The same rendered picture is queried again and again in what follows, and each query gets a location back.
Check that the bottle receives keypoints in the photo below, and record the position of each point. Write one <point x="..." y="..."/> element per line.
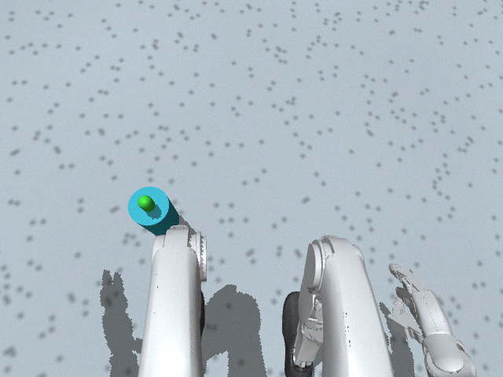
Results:
<point x="151" y="208"/>

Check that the right robot foot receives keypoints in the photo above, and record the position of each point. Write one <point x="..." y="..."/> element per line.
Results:
<point x="290" y="321"/>

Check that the right robot hand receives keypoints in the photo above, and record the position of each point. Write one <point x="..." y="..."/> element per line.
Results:
<point x="429" y="316"/>

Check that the right robot arm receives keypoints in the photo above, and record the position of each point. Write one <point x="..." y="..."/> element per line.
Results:
<point x="446" y="356"/>

